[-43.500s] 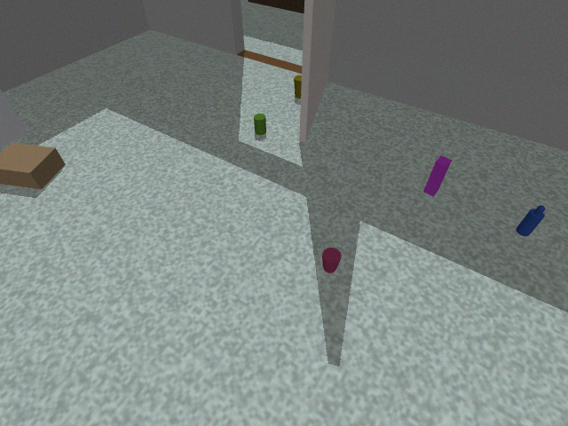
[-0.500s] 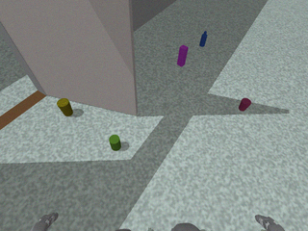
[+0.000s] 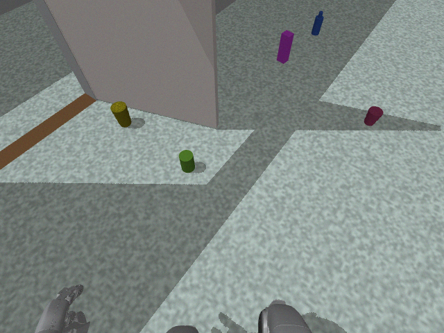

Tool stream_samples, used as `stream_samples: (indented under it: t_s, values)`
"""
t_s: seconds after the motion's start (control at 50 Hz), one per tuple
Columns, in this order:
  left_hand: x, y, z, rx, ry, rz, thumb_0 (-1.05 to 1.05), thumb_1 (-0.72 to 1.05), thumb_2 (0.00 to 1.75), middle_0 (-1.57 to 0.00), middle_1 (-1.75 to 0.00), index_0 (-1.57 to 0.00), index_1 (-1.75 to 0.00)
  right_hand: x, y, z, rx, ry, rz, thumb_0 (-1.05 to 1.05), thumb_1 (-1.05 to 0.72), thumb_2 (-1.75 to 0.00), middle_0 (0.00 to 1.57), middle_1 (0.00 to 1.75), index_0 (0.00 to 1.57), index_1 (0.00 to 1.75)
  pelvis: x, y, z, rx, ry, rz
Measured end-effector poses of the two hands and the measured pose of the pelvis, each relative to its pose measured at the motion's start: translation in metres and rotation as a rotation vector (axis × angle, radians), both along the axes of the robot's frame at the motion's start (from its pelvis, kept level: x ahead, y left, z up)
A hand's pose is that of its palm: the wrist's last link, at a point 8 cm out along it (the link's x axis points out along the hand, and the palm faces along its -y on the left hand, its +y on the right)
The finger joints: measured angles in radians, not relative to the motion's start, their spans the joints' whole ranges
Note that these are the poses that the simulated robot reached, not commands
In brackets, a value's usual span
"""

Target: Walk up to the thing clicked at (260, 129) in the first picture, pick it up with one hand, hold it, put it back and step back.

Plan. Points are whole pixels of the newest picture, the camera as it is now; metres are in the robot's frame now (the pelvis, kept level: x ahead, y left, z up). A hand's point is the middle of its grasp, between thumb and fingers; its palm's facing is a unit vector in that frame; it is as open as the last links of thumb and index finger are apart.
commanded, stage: step back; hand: left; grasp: from above
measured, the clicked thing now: (187, 161) +0.90 +0.21 -0.69
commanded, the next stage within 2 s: stand in 1.56 s
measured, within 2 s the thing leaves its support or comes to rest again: neither
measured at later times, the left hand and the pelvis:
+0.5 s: hand out of the picture -0.08 +0.27 -0.13, palm faces -0.04 -0.89 -0.45, open 7.3 cm; pelvis -0.15 -0.01 +0.00, yaw -5 degrees
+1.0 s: hand out of the picture -0.12 +0.29 -0.13, palm faces -0.05 -0.93 -0.36, open 7.4 cm; pelvis -0.20 +0.01 +0.02, yaw -2 degrees
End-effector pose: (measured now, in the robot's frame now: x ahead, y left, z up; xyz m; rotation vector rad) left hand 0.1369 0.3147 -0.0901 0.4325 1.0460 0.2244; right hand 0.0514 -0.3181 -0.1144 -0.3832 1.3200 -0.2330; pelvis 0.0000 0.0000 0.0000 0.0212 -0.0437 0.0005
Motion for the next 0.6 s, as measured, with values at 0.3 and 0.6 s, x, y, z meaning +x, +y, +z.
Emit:
stream_samples:
  t_s: [0.3, 0.6]
  values:
    - [-0.13, 0.002, -0.006, -0.047, 0.139, 0.009, 0.0, 0.91, 0.9, -0.2, -0.3, -0.21, -0.3, -0.038, 0.012, 0.036, -0.009, -0.204, 0.026, 0.01, -0.9, -0.9, 0.2, 0.3, 0.21, 0.3, -0.091, 0.007, 0.017, -0.046, -0.01, -0.08]
    - [-0.244, 0.0, 0.014, 0.019, 0.142, 0.074, 0.01, 0.9, 0.9, -0.2, -0.3, -0.21, -0.3, -0.155, -0.008, 0.008, 0.048, -0.131, -0.024, 0.0, -0.91, -0.9, 0.2, 0.3, 0.21, 0.3, -0.175, -0.003, 0.011, -0.004, 0.004, -0.072]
